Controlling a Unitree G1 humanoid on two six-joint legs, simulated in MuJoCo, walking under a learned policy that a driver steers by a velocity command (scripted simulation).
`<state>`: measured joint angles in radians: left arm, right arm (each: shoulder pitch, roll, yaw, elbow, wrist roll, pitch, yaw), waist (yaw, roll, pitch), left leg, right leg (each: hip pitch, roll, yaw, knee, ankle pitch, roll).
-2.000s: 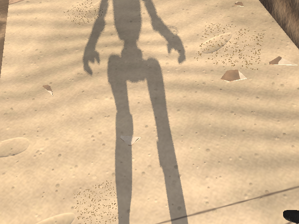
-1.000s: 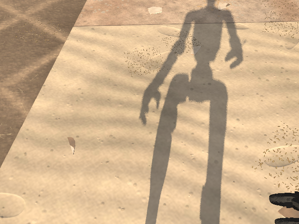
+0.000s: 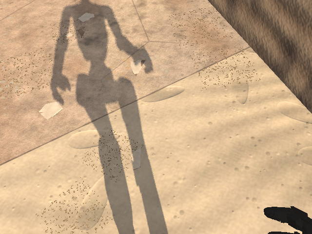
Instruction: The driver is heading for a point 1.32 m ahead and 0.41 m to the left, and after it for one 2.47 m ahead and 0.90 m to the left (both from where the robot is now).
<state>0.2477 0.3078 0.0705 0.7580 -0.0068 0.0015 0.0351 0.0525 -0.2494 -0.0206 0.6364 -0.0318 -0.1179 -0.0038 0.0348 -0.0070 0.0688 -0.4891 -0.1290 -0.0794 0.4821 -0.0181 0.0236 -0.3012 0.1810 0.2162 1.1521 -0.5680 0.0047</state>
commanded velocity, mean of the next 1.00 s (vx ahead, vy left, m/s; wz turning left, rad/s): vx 0.04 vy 0.00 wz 0.44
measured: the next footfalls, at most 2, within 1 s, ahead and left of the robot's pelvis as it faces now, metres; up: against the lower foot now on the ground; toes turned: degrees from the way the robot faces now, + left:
right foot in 0.30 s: +0.18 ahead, -0.10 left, +0.00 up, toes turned +24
left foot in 0.76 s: +0.06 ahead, +0.15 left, +0.00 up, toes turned +37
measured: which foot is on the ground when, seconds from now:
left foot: down 0.00-0.32, up 0.34-0.74, down 0.76-1.00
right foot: up 0.00-0.28, down 0.30-0.76, up 0.78-1.00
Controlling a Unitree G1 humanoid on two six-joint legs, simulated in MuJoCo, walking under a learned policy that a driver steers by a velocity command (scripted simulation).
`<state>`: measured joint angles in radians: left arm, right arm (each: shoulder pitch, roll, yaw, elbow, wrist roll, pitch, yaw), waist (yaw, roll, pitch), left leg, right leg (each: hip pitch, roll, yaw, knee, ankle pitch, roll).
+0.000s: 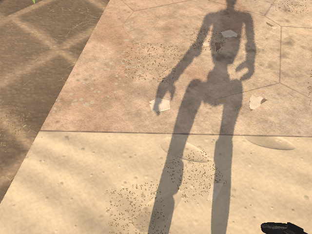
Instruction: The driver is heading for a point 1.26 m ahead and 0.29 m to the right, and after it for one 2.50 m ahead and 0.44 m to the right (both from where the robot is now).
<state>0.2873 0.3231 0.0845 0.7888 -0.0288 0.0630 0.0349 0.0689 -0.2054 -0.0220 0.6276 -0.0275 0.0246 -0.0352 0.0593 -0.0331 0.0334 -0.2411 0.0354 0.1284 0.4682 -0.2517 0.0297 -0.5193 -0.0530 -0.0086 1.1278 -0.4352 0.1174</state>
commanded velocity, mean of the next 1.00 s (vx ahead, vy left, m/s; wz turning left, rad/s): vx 0.44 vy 0.00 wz -0.26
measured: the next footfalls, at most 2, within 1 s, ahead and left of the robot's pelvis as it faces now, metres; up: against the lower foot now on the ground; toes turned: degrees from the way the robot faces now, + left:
right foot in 0.24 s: +0.02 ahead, -0.14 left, +0.00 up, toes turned -18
left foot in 0.84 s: +0.33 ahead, -0.04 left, +0.00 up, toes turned -19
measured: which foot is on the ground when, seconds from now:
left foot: down 0.00-0.24, up 0.26-0.82, down 0.84-1.00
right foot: up 0.00-0.22, down 0.24-0.86, up 0.88-1.00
